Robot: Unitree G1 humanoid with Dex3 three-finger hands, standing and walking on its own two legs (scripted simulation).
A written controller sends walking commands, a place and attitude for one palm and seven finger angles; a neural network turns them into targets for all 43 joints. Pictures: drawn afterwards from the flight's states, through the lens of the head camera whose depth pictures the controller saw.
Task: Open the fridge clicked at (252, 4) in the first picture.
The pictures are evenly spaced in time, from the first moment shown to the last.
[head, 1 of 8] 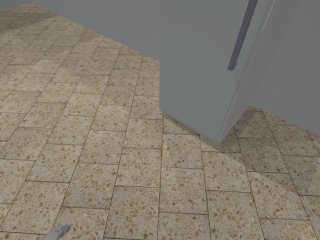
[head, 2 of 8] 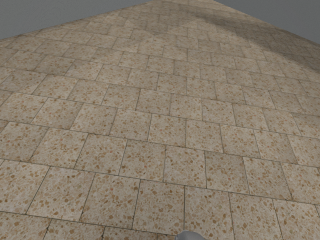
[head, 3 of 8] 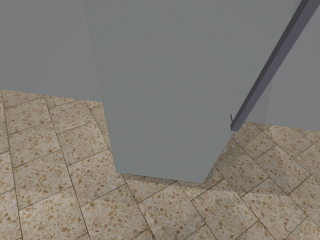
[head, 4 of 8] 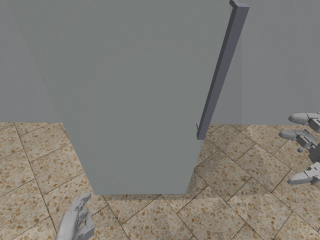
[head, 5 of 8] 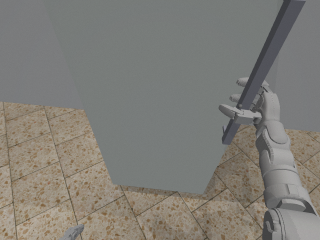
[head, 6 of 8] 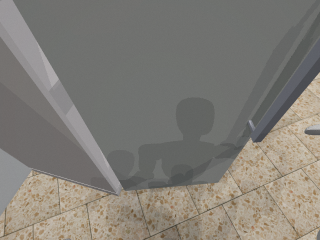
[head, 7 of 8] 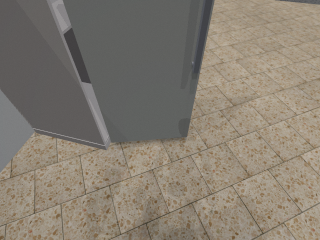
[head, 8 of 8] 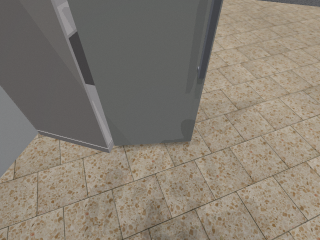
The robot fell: no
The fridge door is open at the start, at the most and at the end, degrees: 0 74 70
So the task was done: yes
